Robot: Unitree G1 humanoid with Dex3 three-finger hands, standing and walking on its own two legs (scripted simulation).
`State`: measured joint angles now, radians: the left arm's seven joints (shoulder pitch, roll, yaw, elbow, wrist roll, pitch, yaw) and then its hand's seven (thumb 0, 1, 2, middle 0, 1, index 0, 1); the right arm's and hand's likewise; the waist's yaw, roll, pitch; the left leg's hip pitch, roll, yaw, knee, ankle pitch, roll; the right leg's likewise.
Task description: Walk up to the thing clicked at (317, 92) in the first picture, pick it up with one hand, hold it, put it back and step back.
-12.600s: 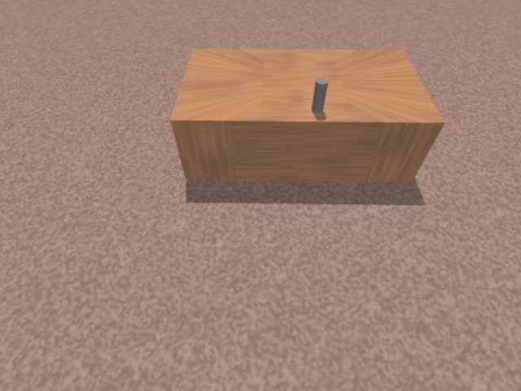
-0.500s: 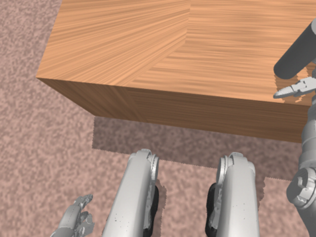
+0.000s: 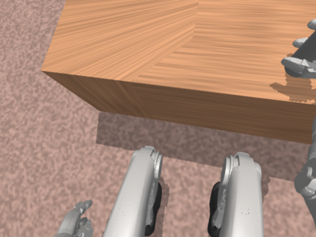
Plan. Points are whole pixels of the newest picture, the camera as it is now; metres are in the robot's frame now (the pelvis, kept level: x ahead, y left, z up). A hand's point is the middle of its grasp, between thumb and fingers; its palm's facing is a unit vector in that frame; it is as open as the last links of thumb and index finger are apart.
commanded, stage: close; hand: right
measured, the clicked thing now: out of the picture +0.51 -0.27 +0.03
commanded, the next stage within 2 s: settle in 0.06 s
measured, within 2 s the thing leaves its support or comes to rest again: leaves its support in 0.36 s
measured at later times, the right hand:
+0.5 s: hand out of the picture +0.51 -0.27 +0.05, palm faces +0.22 +0.97 -0.03, open 7.4 cm
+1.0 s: hand out of the picture +0.52 -0.28 +0.11, palm faces +0.22 +0.97 -0.01, open 7.4 cm
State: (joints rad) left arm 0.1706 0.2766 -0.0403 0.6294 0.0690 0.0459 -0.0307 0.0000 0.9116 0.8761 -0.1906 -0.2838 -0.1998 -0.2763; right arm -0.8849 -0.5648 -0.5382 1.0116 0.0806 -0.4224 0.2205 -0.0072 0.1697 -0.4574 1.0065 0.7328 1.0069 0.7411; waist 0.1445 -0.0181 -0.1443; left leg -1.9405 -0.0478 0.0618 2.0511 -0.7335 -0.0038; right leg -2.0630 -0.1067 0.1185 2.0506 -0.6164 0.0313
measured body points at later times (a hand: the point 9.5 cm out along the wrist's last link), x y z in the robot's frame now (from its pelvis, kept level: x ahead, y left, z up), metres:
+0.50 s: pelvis +0.00 +0.00 +0.02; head +0.21 -0.04 +0.42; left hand +0.10 +0.27 -0.10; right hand +0.50 -0.33 +0.06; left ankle +0.07 +0.12 -0.40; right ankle +0.09 -0.15 -0.40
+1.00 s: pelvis +0.02 -0.01 +0.08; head +0.22 -0.05 +0.48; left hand +0.12 +0.27 -0.03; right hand +0.50 -0.33 +0.11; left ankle +0.07 +0.12 -0.40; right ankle +0.09 -0.15 -0.40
